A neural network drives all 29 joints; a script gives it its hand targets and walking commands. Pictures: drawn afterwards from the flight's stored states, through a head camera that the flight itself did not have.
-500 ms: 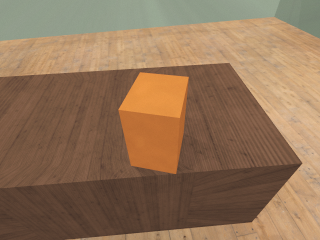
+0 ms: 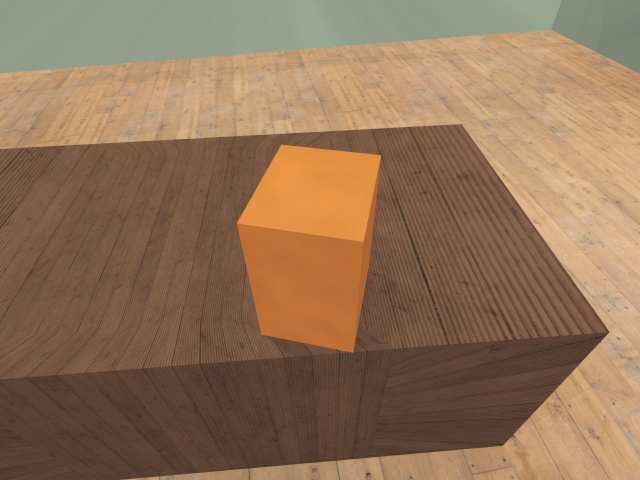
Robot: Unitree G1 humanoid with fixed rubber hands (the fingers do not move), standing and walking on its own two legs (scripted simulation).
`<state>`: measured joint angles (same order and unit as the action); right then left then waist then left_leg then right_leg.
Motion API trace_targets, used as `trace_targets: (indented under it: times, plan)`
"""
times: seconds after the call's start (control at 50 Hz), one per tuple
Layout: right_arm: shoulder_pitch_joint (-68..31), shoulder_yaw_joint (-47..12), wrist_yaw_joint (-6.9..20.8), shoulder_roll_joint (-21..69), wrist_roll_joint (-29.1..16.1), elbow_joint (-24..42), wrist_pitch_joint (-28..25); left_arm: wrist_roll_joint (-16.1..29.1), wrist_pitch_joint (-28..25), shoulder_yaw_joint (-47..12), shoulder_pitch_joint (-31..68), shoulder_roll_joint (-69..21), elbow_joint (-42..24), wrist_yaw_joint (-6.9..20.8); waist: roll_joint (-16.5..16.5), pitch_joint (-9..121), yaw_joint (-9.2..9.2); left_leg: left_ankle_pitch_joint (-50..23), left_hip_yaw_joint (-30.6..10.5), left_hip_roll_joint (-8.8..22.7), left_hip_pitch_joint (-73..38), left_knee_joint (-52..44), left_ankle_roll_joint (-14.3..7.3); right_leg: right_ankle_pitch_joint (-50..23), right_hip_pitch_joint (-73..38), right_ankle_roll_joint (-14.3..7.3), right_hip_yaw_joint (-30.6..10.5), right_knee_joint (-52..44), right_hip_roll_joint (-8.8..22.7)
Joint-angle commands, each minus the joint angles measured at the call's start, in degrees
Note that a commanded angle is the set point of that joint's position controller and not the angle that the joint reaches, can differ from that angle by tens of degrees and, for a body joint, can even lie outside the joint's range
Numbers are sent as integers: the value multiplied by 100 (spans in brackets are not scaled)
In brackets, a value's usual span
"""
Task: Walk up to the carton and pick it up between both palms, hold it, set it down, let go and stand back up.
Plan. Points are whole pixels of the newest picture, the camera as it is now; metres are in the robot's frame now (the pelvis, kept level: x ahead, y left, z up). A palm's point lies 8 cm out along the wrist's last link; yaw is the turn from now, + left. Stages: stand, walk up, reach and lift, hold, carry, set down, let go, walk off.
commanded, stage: stand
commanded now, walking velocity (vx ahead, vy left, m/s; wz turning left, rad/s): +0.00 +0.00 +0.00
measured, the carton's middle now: (317, 250) +0.50 +0.02 -0.01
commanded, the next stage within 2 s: none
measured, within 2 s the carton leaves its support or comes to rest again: neither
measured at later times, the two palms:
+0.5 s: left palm out of the picture +0.02 +0.24 -0.13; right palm out of the picture +0.03 -0.23 -0.14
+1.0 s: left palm out of the picture +0.02 +0.23 -0.13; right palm out of the picture +0.02 -0.23 -0.14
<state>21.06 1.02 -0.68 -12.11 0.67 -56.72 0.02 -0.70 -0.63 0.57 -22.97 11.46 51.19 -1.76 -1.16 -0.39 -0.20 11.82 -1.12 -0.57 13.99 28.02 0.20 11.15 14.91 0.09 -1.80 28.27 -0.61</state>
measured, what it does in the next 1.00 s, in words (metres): stands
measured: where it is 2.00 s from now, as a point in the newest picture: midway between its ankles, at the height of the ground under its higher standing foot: outside the picture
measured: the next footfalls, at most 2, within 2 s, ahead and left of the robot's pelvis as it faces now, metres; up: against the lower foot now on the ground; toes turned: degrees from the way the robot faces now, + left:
none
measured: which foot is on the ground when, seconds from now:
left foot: down 0.00-1.00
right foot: down 0.00-1.00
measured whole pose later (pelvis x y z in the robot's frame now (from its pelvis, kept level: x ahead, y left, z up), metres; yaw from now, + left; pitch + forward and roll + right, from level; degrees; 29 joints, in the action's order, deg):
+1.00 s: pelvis +0.02 +0.00 +0.00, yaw +1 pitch -2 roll +0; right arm 18.2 0.0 -2.3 -10.7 0.0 -60.6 0.1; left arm -0.2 -0.5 -0.3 -19.4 9.8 58.3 -2.7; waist -1.2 -2.1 0.0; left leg 12.7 -2.4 -0.4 10.8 25.7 0.5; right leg 12.1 11.2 -0.2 -1.0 25.5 -0.7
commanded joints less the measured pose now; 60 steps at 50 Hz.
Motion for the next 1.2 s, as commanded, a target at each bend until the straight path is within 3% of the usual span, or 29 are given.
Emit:
trace_targets:
  times: [0.0, 0.14, 0.28, 0.3, 0.9, 0.96, 1.02, 1.18]
  plan:
    - [285, 137, -57, -692, 2, 226, -105, 4, -116, 190, -339, 802, -276, -67, 158, -518, 20, 666, -652, 458, 294, -742, -89, 807, 195, -58, -644, -843, 502]
    - [162, 114, -99, -685, -44, 171, -123, 7, -122, 143, -265, 722, -135, -77, 35, -492, 35, 357, -719, 538, 299, -854, -70, 89, -117, -40, -507, -669, 512]
    - [92, 74, -123, -662, -41, 87, -106, 31, -134, 99, -174, 726, 26, -109, -23, -375, 6, 0, -658, 522, 54, -765, -76, -63, -191, -48, -515, -727, 556]
    - [136, 69, -121, -609, -46, 81, -104, 30, -126, 93, -127, 745, 24, -112, 116, -380, -19, 30, -656, 540, 78, -780, -66, -35, -157, -52, -494, -728, 553]
    - [76, 9, -198, -507, -52, -196, -56, 47, -67, 59, -62, 552, 473, -134, 27, -553, 32, 78, -570, 494, 48, -785, -26, 104, -246, -53, -443, -872, 553]
    - [95, 25, -200, -504, -78, -195, -73, 51, -70, 70, -79, 590, 517, -139, 138, -401, 23, 70, -576, 508, -51, -794, -27, 114, -236, -45, -411, -869, 523]
    - [73, 11, -203, -476, -73, -212, -73, 46, -64, 73, -44, 568, 525, -140, 21, -464, 41, 163, -558, 495, 33, -817, -21, 150, -218, -64, -426, -870, 553]
    - [146, 8, -216, -477, -84, -228, -72, 55, -60, 82, -68, 531, 574, -140, 124, -442, 19, 96, -546, 507, -38, -822, -27, 160, -230, -75, -442, -899, 513]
